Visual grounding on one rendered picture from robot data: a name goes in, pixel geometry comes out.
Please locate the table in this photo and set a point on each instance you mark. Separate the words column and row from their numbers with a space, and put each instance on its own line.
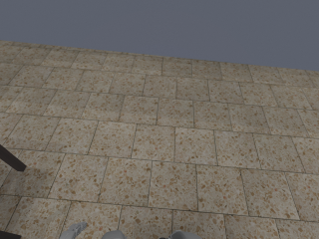
column 12, row 160

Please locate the robot left hand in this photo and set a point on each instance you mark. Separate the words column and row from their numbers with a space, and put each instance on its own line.
column 74, row 230

